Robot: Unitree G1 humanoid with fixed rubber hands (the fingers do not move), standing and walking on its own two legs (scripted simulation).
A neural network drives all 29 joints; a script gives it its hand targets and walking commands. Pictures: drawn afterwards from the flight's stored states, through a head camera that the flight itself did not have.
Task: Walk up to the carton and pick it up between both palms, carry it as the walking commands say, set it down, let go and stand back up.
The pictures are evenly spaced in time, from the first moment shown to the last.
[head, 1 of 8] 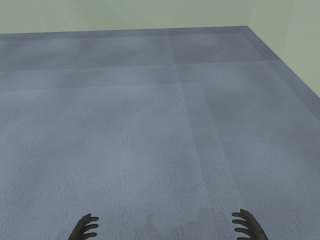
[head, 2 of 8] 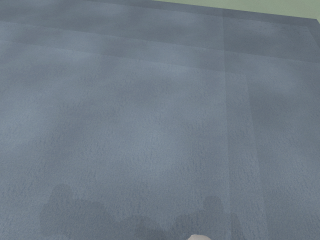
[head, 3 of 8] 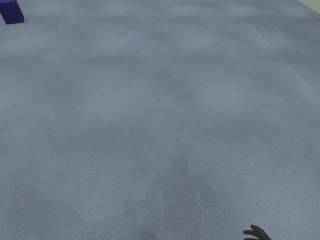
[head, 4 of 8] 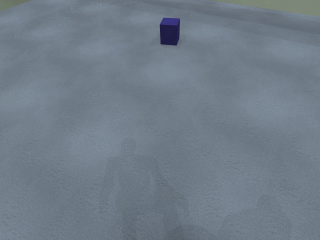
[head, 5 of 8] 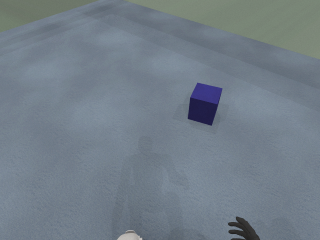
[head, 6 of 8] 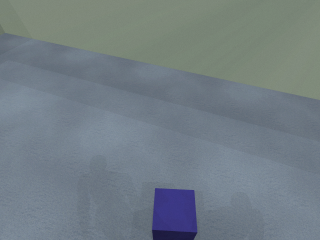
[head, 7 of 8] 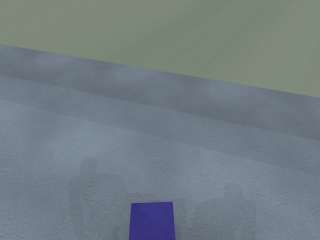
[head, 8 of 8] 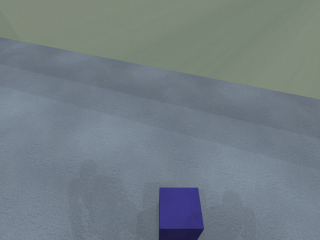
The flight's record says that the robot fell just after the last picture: no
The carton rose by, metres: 0.00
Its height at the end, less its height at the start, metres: +0.00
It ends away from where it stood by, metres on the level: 0.00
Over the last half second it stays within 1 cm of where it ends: yes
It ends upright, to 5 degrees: yes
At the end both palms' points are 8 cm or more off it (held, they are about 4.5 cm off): yes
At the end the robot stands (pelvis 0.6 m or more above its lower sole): yes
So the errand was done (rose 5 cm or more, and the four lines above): no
